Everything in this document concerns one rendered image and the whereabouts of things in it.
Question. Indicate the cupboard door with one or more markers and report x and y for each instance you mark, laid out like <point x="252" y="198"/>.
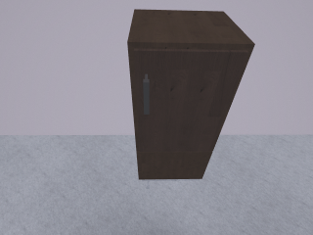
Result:
<point x="189" y="93"/>

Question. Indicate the handle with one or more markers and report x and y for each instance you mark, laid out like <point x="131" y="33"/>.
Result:
<point x="146" y="95"/>

